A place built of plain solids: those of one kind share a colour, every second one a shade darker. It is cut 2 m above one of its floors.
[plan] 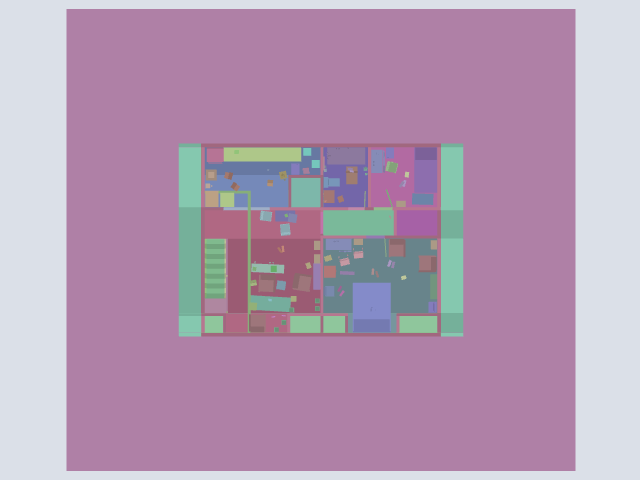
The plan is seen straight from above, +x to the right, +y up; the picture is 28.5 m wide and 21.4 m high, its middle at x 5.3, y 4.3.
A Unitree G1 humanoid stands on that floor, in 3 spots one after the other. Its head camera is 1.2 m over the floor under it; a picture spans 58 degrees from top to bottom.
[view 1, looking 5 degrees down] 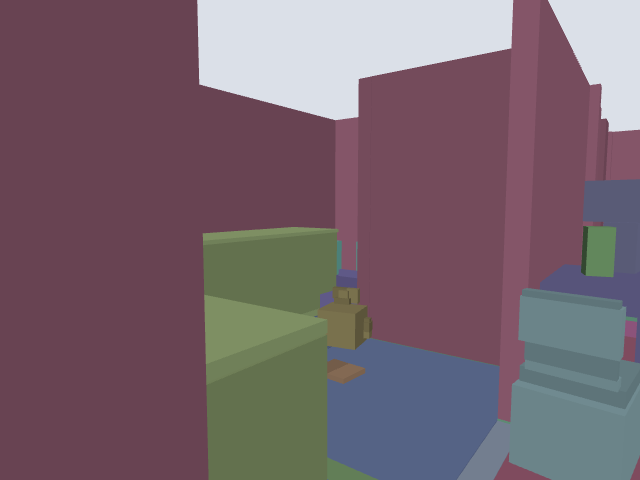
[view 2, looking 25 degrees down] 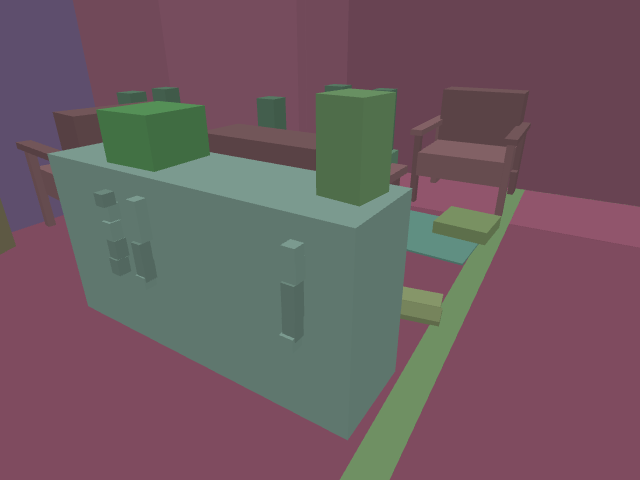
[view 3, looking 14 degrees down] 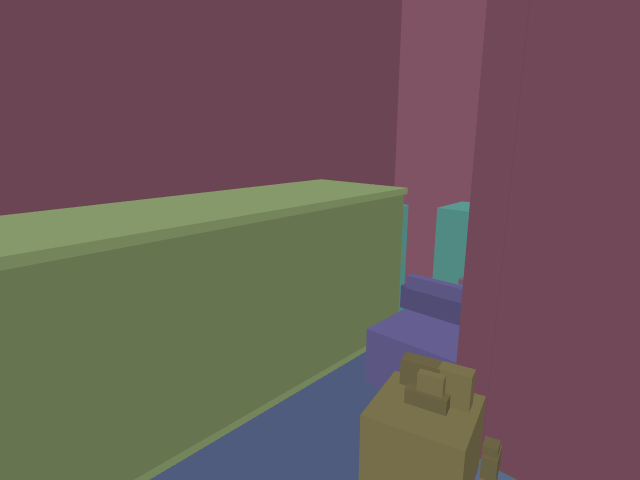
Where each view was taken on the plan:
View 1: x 0.64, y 5.16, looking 37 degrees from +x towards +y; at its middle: counter_run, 4.44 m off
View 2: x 1.82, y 4.17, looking -60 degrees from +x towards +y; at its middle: cube_shelf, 1.18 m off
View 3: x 2.48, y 6.58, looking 43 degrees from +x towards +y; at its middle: counter_run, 1.88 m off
